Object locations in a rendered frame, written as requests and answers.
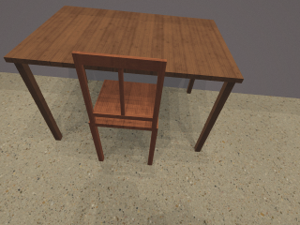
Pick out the chair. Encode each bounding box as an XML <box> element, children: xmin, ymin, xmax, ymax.
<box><xmin>71</xmin><ymin>51</ymin><xmax>167</xmax><ymax>166</ymax></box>

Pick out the table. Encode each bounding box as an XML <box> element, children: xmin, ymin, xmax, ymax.
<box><xmin>4</xmin><ymin>6</ymin><xmax>244</xmax><ymax>152</ymax></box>

